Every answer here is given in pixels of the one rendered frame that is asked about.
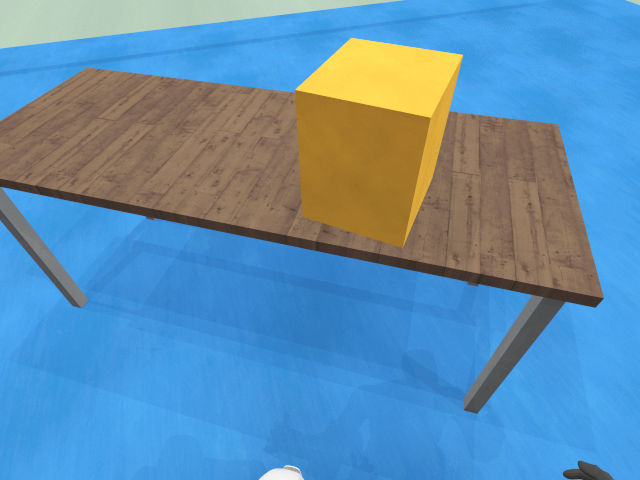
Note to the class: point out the carton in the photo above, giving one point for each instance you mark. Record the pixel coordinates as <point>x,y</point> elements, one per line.
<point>370,123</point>

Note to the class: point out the robot left shin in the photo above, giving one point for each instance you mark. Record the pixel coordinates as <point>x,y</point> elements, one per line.
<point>292,468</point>

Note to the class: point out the table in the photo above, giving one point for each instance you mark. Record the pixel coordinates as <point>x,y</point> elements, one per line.
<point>501,209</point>

